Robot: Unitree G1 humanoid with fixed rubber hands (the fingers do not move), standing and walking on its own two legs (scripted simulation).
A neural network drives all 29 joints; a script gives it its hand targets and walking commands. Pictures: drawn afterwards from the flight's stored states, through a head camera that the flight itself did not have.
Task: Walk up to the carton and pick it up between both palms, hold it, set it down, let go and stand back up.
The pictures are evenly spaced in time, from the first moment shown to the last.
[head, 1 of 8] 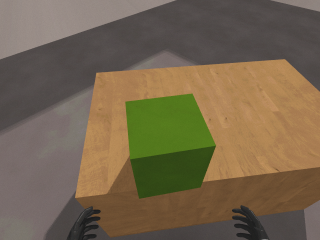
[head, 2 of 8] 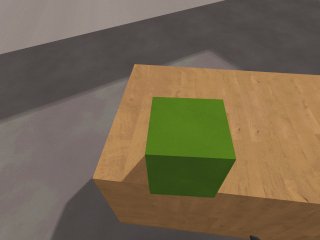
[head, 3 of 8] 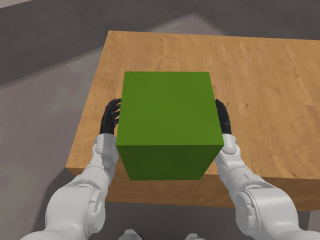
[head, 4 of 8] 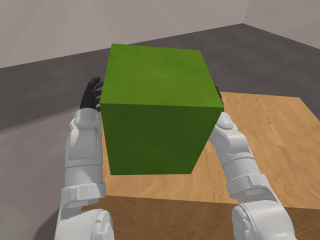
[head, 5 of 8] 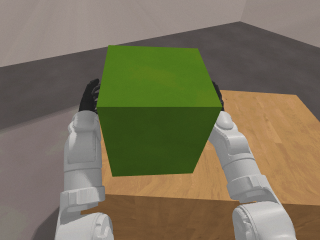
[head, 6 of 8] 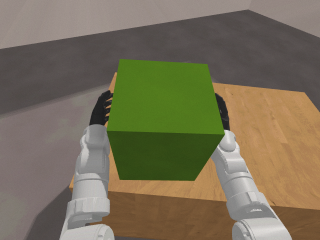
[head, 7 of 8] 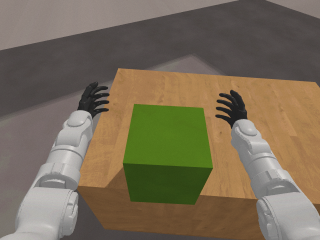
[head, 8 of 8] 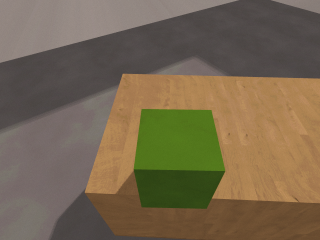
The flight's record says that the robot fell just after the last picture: no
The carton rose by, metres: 0.23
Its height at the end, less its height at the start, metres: +0.00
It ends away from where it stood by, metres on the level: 0.01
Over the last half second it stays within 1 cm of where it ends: yes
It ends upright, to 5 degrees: yes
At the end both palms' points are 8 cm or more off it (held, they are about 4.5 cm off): yes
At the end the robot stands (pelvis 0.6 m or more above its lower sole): yes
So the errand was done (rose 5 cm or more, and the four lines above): yes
